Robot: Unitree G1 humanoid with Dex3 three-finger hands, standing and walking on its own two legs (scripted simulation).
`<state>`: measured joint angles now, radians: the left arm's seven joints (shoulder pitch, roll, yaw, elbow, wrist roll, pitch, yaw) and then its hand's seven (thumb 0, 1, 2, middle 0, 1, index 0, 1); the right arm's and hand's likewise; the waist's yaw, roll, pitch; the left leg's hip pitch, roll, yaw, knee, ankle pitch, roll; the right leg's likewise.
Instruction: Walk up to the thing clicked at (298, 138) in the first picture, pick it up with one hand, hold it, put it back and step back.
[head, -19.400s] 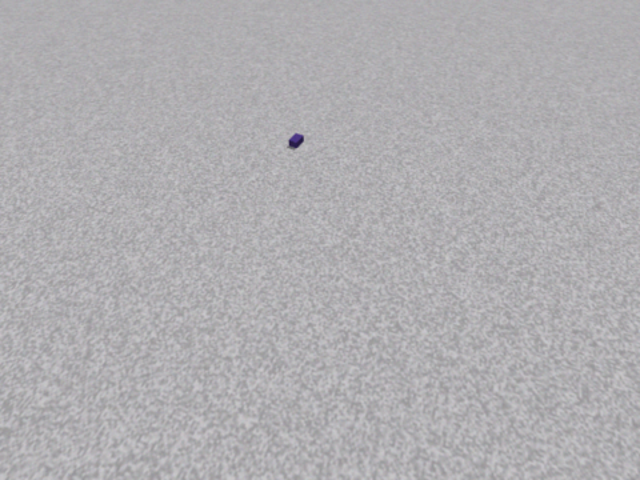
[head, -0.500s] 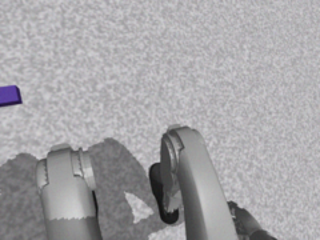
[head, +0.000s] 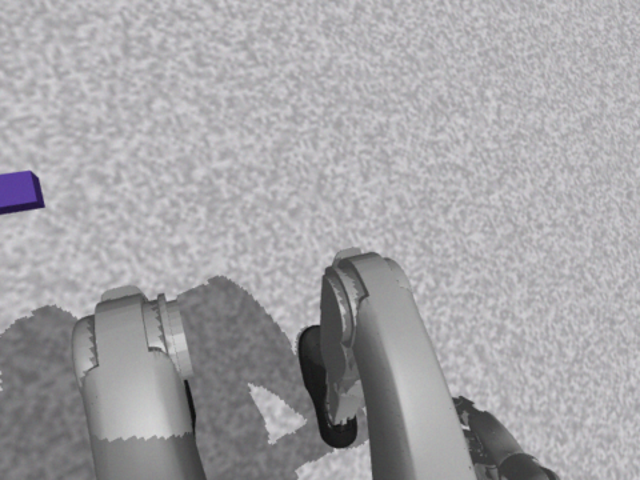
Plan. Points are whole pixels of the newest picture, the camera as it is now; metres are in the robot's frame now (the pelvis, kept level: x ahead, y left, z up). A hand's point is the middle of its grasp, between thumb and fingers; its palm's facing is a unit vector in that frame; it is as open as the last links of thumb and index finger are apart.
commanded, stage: rise first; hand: left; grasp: from above
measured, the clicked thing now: (10, 193) +0.48 +0.35 -0.30
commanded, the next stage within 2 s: approach in 0.06 s
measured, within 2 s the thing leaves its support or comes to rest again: neither
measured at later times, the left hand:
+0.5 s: hand out of the picture +0.47 +0.34 -0.18, palm faces -0.40 -0.08 -0.91, open 13.2 cm
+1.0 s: hand out of the picture +0.44 +0.36 -0.19, palm faces -0.51 -0.15 -0.85, open 13.5 cm
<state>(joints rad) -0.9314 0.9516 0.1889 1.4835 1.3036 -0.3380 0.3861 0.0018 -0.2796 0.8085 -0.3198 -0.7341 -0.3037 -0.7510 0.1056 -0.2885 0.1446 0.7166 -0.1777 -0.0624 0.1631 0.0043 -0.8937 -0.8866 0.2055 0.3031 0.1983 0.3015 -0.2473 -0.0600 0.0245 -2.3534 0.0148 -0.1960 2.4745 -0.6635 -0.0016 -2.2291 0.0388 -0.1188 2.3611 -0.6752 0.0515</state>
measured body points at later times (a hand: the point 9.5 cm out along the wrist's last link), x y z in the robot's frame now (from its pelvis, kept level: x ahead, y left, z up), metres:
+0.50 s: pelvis +0.00 +0.00 +0.00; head +0.25 +0.11 +0.36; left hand +0.49 +0.34 -0.12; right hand +0.06 -0.27 -0.08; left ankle +0.08 +0.13 -0.28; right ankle +0.11 -0.12 -0.28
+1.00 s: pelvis +0.00 +0.00 +0.00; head +0.25 +0.10 +0.35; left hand +0.46 +0.36 -0.14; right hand +0.06 -0.27 -0.08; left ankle +0.08 +0.13 -0.28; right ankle +0.11 -0.12 -0.28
